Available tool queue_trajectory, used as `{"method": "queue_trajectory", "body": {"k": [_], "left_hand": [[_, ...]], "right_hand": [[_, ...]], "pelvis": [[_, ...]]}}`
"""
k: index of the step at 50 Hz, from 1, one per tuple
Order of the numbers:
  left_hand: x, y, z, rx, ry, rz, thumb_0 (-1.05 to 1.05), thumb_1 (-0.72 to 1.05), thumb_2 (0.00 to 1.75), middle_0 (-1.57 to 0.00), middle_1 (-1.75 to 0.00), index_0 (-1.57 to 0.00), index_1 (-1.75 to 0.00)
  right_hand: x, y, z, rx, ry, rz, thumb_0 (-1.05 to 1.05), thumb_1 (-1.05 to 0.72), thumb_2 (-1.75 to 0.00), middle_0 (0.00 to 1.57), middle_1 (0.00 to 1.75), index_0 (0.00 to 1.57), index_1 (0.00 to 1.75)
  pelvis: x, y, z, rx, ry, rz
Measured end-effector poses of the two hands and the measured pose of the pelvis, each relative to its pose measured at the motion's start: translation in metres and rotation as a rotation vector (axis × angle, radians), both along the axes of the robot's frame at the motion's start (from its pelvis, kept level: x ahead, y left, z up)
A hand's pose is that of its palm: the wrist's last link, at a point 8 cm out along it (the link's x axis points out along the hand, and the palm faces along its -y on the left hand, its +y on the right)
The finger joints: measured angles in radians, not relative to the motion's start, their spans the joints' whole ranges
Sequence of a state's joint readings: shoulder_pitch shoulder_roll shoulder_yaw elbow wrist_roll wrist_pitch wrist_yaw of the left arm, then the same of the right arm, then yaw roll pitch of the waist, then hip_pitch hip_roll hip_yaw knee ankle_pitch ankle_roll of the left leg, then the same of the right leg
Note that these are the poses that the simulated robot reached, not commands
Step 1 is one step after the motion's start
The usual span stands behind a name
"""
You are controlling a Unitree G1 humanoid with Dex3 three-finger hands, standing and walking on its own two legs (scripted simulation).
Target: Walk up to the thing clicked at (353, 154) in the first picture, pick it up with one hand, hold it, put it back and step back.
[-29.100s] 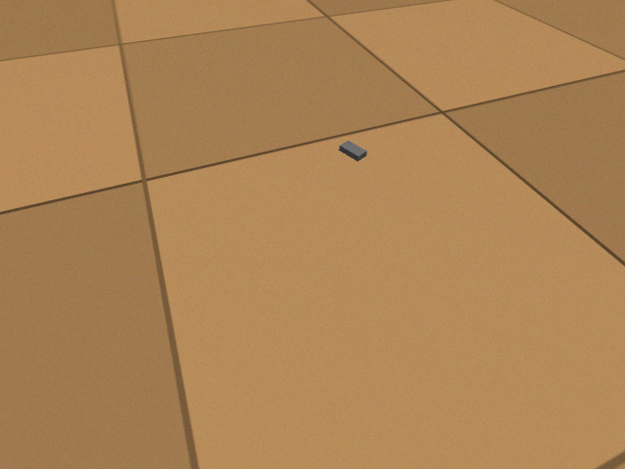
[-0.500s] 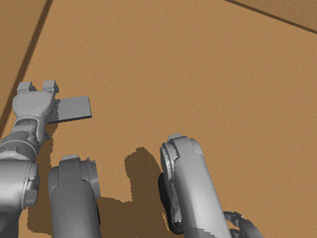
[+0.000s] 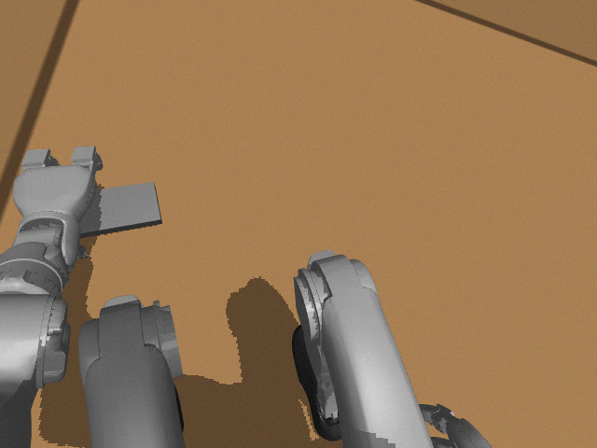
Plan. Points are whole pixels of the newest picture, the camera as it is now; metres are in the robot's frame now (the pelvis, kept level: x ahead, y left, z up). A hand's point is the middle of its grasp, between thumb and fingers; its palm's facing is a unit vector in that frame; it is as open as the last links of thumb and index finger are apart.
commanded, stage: rise first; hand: left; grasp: from above
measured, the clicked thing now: (116, 209) +0.49 +0.18 -0.30
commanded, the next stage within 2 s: approach in 0.88 s
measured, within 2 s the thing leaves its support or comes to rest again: neither
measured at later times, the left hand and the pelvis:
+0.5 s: hand (59, 219) +0.44 +0.23 -0.18, palm faces -0.47 -0.04 -0.88, open 13.3 cm; pelvis +0.00 +0.01 +0.01, yaw +0 degrees
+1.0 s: hand (63, 219) +0.44 +0.23 -0.18, palm faces -0.45 -0.03 -0.89, open 12.9 cm; pelvis +0.00 +0.00 +0.00, yaw +0 degrees
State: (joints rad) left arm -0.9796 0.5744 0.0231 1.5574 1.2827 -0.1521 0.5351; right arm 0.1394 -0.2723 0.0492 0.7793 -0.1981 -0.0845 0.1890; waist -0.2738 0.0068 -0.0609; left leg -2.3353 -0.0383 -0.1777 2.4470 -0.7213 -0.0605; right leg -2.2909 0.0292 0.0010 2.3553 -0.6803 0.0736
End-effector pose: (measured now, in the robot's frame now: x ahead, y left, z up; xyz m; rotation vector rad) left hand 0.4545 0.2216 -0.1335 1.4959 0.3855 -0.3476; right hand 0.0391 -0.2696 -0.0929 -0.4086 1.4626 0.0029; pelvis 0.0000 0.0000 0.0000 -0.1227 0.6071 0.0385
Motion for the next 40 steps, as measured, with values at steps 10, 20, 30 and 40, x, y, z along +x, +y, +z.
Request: {"method": "queue_trajectory", "body": {"k": [10, 20, 30, 40], "left_hand": [[0.0, 0.006, 0.007, 0.014, 0.001, 0.018, 0.0, -0.43, 0.94, -0.15, -0.94, -0.16, -0.93], [-0.002, 0.012, 0.014, 0.012, 0.012, 0.009, 0.0, -0.4, 0.91, -0.19, -0.91, -0.19, -0.91], [-0.008, 0.01, 0.016, 0.0, 0.015, -0.014, 0.0, -0.36, 0.88, -0.22, -0.87, -0.23, -0.87], [-0.008, 0.01, 0.011, 0.005, 0.013, -0.017, 0.0, -0.33, 0.86, -0.24, -0.85, -0.25, -0.85]], "right_hand": [[0.001, 0.004, 0.001, 0.01, -0.013, -0.002, 0.0, -0.91, -0.9, 0.2, 0.3, 0.21, 0.3], [0.001, 0.007, 0.004, 0.008, -0.015, -0.01, 0.0, -0.91, -0.9, 0.2, 0.3, 0.21, 0.3], [0.002, 0.005, 0.007, -0.004, -0.029, -0.01, 0.0, -0.91, -0.9, 0.2, 0.3, 0.21, 0.3], [0.0, 0.005, 0.006, -0.005, -0.035, 0.007, 0.0, -0.91, -0.9, 0.2, 0.3, 0.21, 0.3]], "pelvis": [[-0.001, 0.003, 0.002, -0.004, -0.003, 0.001], [-0.002, 0.005, 0.005, -0.008, -0.002, 0.004], [-0.004, 0.006, 0.006, -0.008, -0.006, 0.006], [-0.005, 0.005, 0.003, -0.007, -0.014, 0.005]]}}
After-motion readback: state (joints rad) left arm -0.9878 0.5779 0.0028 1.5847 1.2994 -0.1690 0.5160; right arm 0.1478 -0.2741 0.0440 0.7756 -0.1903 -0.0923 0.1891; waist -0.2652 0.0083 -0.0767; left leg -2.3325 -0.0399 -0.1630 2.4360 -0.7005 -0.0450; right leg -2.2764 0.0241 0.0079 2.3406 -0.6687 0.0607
